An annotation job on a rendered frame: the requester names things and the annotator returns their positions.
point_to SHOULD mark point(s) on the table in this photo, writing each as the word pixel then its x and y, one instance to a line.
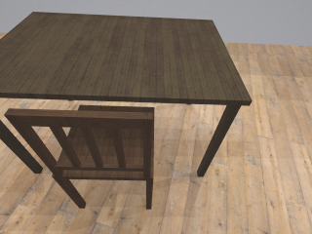
pixel 66 56

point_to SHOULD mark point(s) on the chair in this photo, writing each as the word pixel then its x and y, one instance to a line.
pixel 105 142

